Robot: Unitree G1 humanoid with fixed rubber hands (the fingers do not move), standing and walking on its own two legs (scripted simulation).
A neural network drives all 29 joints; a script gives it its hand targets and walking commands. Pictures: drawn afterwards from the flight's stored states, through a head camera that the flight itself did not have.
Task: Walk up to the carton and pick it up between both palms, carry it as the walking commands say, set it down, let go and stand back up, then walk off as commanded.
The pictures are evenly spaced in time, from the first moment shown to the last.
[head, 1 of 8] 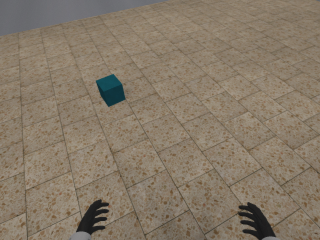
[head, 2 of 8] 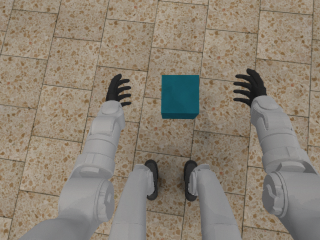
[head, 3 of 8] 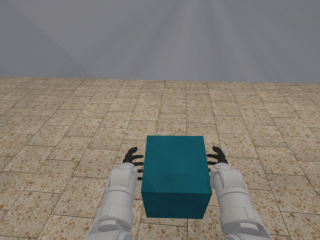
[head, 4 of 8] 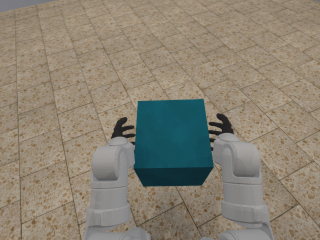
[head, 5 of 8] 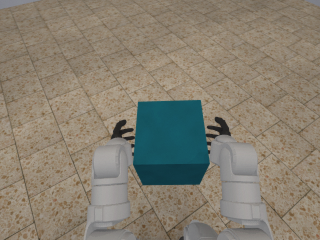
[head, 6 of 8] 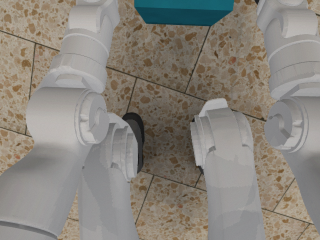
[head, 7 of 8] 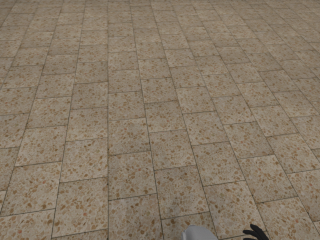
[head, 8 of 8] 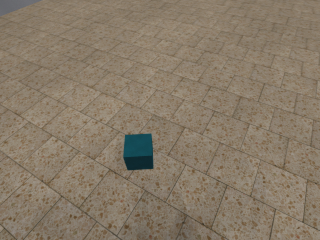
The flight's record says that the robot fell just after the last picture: no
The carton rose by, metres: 0.68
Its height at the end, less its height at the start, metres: +0.00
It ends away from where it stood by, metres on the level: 1.61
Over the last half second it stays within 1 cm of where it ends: yes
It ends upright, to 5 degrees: yes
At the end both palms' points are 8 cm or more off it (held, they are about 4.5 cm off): yes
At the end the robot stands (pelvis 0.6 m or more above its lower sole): yes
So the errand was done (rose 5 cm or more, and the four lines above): yes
